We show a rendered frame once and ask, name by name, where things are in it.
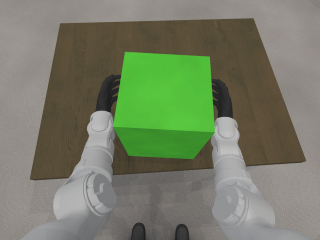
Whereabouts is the robot left hand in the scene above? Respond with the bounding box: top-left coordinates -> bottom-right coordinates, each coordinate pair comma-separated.
95,74 -> 121,113

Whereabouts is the carton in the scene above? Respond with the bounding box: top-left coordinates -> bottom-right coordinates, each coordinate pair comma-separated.
113,52 -> 215,159

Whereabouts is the right robot foot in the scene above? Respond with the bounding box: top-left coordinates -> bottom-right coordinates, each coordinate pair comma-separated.
175,224 -> 189,240

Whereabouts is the left robot forearm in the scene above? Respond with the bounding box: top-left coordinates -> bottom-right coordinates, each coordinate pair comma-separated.
53,110 -> 116,215

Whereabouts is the table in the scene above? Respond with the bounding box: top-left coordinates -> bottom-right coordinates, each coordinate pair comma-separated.
30,18 -> 306,181

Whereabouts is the robot right hand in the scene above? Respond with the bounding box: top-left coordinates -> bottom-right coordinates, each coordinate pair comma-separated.
211,79 -> 233,119

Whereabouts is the right robot forearm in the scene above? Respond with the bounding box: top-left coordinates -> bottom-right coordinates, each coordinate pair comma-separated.
211,117 -> 265,200

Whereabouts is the right robot upper arm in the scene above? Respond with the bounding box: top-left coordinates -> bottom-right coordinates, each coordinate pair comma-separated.
212,185 -> 313,240

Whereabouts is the left robot upper arm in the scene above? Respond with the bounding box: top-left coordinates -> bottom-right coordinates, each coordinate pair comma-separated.
20,172 -> 117,240

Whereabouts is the left robot foot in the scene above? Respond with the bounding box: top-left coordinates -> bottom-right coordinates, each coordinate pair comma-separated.
131,222 -> 146,240

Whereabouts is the robot foot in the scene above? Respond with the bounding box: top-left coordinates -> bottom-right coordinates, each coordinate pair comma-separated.
175,224 -> 189,240
131,222 -> 146,240

